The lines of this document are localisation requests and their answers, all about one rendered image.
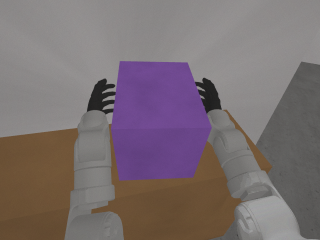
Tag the robot left hand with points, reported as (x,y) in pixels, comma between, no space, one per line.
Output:
(96,100)

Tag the robot right hand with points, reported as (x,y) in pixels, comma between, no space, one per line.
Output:
(211,101)

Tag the pedestal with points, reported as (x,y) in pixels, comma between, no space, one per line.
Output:
(37,177)

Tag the robot left upper arm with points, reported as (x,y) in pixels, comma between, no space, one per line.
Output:
(96,226)

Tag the left robot forearm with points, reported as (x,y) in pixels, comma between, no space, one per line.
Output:
(93,186)

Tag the right robot forearm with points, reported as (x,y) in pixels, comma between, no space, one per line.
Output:
(245,178)

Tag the carton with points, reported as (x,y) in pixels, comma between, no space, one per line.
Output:
(159,124)

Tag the robot right upper arm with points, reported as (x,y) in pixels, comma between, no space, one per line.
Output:
(266,218)

